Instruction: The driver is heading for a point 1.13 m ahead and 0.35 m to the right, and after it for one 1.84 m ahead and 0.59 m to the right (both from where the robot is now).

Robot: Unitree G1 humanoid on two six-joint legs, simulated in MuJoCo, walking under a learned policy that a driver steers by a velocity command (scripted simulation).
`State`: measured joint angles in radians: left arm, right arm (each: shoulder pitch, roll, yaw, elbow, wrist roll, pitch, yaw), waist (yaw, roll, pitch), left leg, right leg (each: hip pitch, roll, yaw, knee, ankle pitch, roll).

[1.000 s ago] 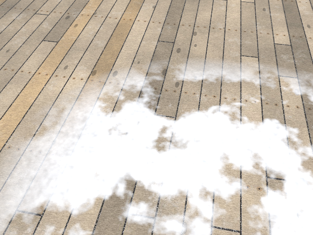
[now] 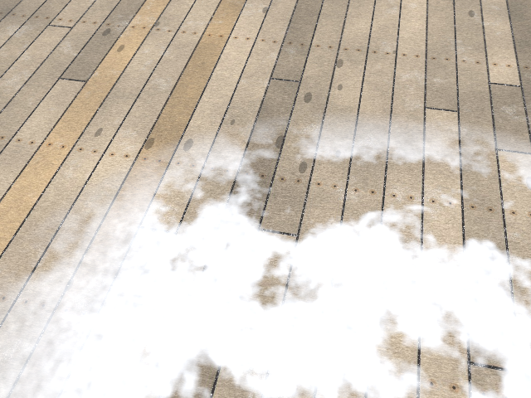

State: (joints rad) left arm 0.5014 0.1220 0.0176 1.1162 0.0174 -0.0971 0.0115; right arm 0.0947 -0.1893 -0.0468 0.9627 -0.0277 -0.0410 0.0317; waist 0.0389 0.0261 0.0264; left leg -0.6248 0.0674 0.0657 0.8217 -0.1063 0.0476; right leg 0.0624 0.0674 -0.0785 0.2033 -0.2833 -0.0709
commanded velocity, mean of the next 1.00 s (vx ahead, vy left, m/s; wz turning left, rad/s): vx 0.49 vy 0.00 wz -0.40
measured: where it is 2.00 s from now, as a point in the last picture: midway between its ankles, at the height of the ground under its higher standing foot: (391, 226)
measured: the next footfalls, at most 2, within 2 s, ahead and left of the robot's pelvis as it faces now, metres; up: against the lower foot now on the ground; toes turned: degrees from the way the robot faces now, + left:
left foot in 0.16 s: +0.28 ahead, +0.09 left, +0.00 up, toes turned +4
right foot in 0.70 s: +0.54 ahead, -0.11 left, +0.00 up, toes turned -23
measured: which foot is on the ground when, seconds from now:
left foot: up 0.00-0.14, down 0.16-0.72, up 0.74-1.00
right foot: down 0.00-0.18, up 0.20-0.68, down 0.70-1.00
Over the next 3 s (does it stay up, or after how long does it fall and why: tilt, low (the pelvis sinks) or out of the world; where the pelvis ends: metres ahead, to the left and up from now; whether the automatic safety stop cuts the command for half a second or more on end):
stays up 0.98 -0.34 0.00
